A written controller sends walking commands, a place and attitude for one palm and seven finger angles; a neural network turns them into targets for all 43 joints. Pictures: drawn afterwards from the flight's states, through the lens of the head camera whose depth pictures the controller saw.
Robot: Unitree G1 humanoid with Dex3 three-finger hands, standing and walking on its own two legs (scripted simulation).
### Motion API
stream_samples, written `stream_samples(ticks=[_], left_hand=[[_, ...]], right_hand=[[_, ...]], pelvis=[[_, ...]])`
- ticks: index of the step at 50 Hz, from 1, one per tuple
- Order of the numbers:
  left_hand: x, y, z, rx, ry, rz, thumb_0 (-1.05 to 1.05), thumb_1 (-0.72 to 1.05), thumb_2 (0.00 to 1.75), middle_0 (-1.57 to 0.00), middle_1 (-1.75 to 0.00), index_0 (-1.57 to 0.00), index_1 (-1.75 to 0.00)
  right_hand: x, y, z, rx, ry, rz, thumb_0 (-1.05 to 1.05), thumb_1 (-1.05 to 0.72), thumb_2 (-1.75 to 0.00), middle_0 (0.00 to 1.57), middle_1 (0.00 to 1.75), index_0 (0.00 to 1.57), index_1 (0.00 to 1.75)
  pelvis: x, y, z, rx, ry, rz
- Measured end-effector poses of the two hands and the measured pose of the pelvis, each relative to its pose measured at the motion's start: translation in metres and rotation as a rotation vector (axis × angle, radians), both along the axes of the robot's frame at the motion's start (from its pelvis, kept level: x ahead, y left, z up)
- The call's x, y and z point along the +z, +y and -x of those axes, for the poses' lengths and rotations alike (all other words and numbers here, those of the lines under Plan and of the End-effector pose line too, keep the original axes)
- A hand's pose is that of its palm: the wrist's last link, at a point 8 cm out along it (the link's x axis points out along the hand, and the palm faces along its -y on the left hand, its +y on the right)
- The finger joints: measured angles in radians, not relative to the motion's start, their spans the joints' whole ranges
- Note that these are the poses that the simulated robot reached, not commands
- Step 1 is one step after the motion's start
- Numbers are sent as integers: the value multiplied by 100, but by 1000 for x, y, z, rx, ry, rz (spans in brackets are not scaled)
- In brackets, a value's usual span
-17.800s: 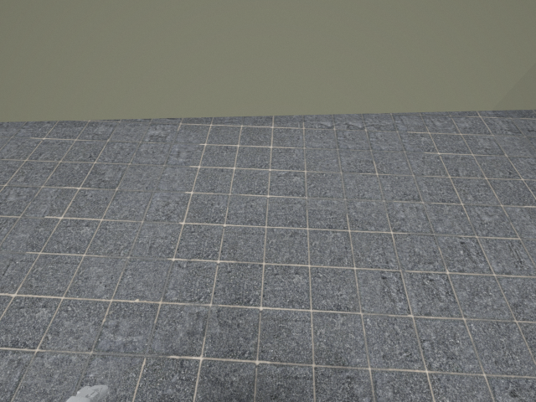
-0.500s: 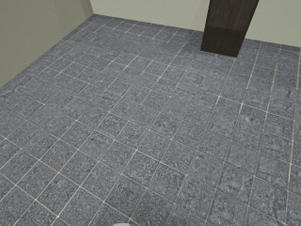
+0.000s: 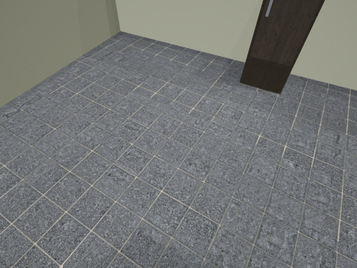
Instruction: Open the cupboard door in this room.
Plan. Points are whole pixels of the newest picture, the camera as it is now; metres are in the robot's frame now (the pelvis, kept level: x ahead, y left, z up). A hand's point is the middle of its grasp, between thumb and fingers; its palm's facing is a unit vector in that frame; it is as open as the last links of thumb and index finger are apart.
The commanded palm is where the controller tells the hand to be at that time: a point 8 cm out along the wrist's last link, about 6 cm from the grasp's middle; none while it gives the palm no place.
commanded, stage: stand and wait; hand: left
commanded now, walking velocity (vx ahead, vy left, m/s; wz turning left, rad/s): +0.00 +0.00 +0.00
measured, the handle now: (270, 5) +1.86 -0.54 -0.05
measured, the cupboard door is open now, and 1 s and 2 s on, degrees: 0 0 0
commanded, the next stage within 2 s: turn or walk to find it in 0.32 s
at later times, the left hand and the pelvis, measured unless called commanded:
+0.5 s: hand out of the picture +0.08 +0.22 -0.17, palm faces -0.05 -0.96 -0.29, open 7.4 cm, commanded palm none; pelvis +0.03 +0.00 -0.01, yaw -3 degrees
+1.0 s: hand out of the picture +0.09 +0.11 -0.19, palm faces +0.05 -0.99 -0.14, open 7.4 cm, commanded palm none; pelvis +0.12 -0.04 -0.01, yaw +1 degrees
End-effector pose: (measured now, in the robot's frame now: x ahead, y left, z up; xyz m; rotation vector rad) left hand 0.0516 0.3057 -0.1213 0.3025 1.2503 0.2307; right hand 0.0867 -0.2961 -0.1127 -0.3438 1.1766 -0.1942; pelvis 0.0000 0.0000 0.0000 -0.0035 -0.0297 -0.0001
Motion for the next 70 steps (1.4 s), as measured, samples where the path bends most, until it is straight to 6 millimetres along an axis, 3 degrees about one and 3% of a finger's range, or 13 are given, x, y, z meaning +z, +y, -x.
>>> stream_samples(ticks=[9,20,26,32,37,41,46,50,55,59,64,70], left_hand=[[7,9,-17,-14,-16,-20,0,91,90,-20,-30,-20,-30],[0,-11,-31,-27,-2,18,0,91,90,-20,-30,-20,-30],[-17,-41,-29,-51,70,73,0,91,90,-20,-30,-20,-30],[-28,-87,-43,-77,113,106,0,91,90,-20,-30,-20,-30],[-25,-123,-41,-21,113,135,0,91,89,-20,-30,-20,-30],[-24,-143,-33,5,174,169,0,91,89,-20,-30,-20,-30],[-31,-153,-31,49,211,206,0,91,89,-20,-30,-20,-30],[-41,-144,-37,99,206,219,0,91,89,-20,-30,-20,-30],[-61,-114,-49,156,197,222,0,91,89,-20,-30,-20,-30],[-56,-84,-73,159,161,183,0,91,89,-20,-30,-20,-30],[-37,-55,-121,161,15,132,0,91,90,-20,-30,-19,-30],[-15,-47,-161,163,-119,82,0,91,90,-19,-30,-19,-30]], right_hand=[[3,1,-22,29,-23,7,0,-91,-90,20,30,20,30],[-8,10,-15,7,30,-24,0,-91,-90,21,30,20,30],[-28,24,8,-72,69,-94,0,-91,-90,20,30,20,30],[-57,24,51,-182,191,-170,0,-91,-90,21,30,20,30],[-55,23,61,-202,328,-190,0,-91,-90,20,30,20,30],[-51,25,44,-197,341,-204,1,-91,-90,20,30,20,30],[-50,31,4,-165,309,-208,0,-91,-90,20,30,20,30],[-50,37,-42,-107,266,-182,1,-92,-90,20,30,20,30],[-49,43,-105,-28,168,-116,1,-93,-90,20,30,20,30],[-36,50,-139,12,83,-91,1,-92,-90,20,30,20,30],[-23,54,-157,62,64,-88,0,-92,-90,20,30,20,30],[-22,49,-168,98,69,-115,0,-91,-90,20,30,20,30]], pelvis=[[1,5,-8,2,3,-3],[1,3,-20,-7,11,-3],[-7,-5,-36,-67,12,-20],[-20,-29,-60,-95,8,-21],[-13,-43,-79,-63,10,-21],[-8,-47,-91,-46,15,-24],[-9,-44,-107,-15,21,-14],[-14,-36,-121,20,27,-4],[-28,-17,-139,65,36,2],[-22,-8,-143,87,42,15],[-10,-7,-147,130,46,30],[-6,-18,-154,184,41,30]])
